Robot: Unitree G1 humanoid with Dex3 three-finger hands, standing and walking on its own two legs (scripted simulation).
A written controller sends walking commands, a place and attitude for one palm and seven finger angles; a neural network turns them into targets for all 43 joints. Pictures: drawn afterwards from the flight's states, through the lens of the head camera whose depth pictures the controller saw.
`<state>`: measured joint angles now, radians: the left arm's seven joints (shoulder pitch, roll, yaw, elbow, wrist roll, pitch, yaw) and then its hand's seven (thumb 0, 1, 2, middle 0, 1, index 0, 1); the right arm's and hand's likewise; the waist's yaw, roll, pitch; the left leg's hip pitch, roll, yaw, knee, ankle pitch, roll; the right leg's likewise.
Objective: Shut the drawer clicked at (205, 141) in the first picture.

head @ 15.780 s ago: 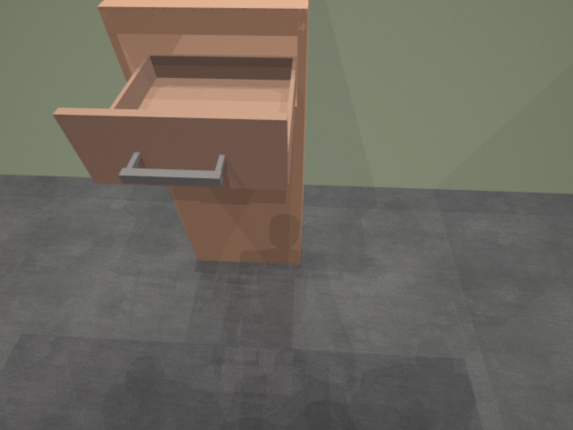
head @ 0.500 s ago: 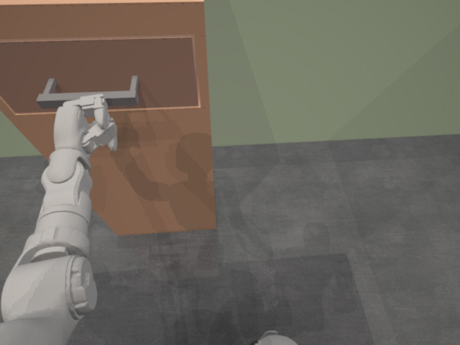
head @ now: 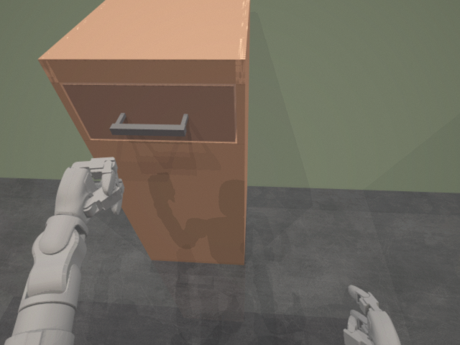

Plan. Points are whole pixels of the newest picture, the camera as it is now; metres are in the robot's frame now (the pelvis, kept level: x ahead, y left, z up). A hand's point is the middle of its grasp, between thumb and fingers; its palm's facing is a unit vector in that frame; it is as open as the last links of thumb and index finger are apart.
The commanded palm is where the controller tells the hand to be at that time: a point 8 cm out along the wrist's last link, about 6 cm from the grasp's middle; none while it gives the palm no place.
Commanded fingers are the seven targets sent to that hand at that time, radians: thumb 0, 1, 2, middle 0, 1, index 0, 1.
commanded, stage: draw the hand back to the body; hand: left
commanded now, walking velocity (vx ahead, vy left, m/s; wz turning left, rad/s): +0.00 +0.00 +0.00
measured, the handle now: (150, 123) +0.56 +0.23 +0.07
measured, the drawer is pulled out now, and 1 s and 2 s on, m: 0.00 0.00 0.00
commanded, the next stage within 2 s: step back with the hand held close in 0.82 s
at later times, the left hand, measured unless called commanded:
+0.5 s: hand (57, 248) +0.21 +0.24 +0.15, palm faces +0.35 -0.87 -0.36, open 3.3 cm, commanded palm +0.15 +0.28 +0.17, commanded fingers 0.00 0.90 0.90 -1.40 -1.60 -1.40 -1.60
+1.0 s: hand (20, 282) +0.16 +0.25 +0.17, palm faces +0.41 -0.82 -0.40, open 3.3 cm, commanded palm +0.11 +0.29 +0.18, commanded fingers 0.00 0.90 0.90 -1.40 -1.60 -1.40 -1.60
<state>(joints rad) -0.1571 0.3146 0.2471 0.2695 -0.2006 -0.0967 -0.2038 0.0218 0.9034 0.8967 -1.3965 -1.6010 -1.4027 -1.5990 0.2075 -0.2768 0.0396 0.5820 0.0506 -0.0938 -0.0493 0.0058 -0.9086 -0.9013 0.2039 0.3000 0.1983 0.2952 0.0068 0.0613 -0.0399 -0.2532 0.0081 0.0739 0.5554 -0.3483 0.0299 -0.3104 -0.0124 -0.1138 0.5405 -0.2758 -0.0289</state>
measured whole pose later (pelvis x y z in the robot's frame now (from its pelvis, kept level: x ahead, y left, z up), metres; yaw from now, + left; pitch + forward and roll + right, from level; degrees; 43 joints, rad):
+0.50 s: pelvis -0.01 +0.01 +0.01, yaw +0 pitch -5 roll -1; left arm 0.36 0.31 0.22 -0.29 -0.05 -0.09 0.09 0.02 0.90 0.90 -1.40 -1.60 -1.40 -1.60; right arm 0.20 -0.24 0.03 0.63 0.00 -0.07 -0.04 0.01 -0.91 -0.90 0.21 0.30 0.20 0.30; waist 0.05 0.09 0.03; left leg -0.02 -0.01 0.08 0.38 -0.27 0.04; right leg -0.08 -0.01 -0.11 0.37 -0.19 -0.02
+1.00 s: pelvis -0.02 +0.01 +0.01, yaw +0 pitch -6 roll -1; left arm 0.51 0.32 0.29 -0.44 -0.04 -0.13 0.10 0.02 0.89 0.90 -1.40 -1.60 -1.41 -1.60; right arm 0.21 -0.23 0.03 0.62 0.00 -0.12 -0.06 0.01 -0.91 -0.90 0.21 0.30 0.20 0.30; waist 0.06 0.08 0.03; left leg -0.06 0.00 0.07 0.42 -0.27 0.04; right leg -0.10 -0.01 -0.12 0.37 -0.18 -0.02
